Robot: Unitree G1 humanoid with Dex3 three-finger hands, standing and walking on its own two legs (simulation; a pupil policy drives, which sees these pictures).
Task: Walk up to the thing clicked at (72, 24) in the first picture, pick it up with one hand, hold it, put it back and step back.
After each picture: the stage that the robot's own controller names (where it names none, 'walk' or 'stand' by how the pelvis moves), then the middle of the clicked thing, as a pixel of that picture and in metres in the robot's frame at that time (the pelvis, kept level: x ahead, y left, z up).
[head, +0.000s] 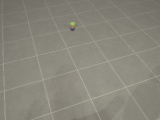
stand; (72, 26) +1.81 +0.17 -0.72
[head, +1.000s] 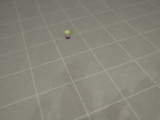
walk; (67, 35) +1.66 +0.33 -0.72
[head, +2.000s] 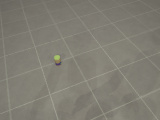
walk; (57, 60) +1.14 +0.37 -0.72
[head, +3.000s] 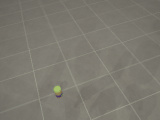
walk; (58, 92) +0.78 +0.33 -0.72
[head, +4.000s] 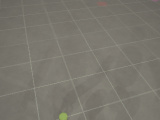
walk; (63, 119) +0.55 +0.16 -0.70
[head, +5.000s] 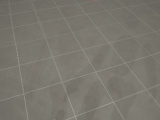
stand; out of the picture +0.46 +0.21 -0.71
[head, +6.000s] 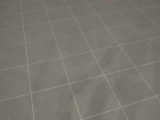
stand; out of the picture +0.44 +0.18 -0.72
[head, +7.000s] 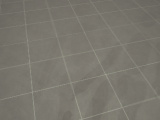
stand; out of the picture +0.43 +0.18 -0.72
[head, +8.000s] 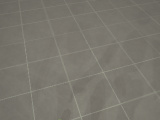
stand; out of the picture +0.45 +0.18 -0.72
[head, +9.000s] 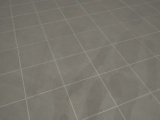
stand; out of the picture +0.42 +0.20 -0.72
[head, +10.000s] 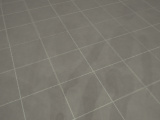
stand; out of the picture +0.41 +0.22 -0.72
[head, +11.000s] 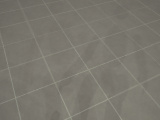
stand; out of the picture +0.41 +0.24 -0.72
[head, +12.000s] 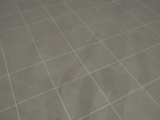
stand; out of the picture +0.37 +0.24 -0.72
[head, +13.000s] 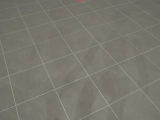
stand; out of the picture +0.39 +0.24 -0.72
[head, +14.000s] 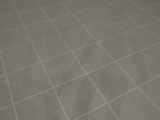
stand; out of the picture +0.39 +0.24 -0.72
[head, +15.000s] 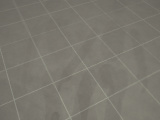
stand; out of the picture +0.39 +0.24 -0.72
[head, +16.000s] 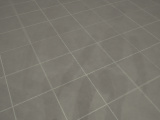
stand; out of the picture +0.37 +0.25 -0.72
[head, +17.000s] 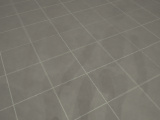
stand; out of the picture +0.38 +0.25 -0.72
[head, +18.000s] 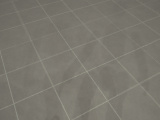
stand; out of the picture +0.38 +0.25 -0.72
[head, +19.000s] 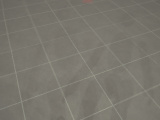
stand; out of the picture +0.42 +0.21 -0.73
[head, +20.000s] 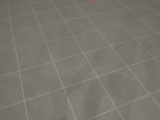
stand; out of the picture +0.40 +0.19 -0.73
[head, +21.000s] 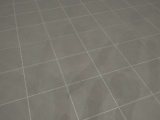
go down; out of the picture +0.42 +0.18 -0.73
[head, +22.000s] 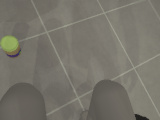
go down; (11, 47) +0.50 +0.26 -0.30
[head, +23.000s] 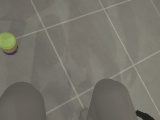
close in; (8, 45) +0.49 +0.27 -0.29
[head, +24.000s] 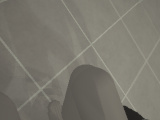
close in; out of the picture +0.46 +0.32 -0.22
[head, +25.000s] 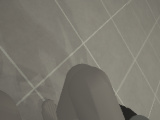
close; out of the picture +0.45 +0.31 -0.23
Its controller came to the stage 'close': yes
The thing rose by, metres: 0.00
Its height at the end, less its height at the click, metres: +0.00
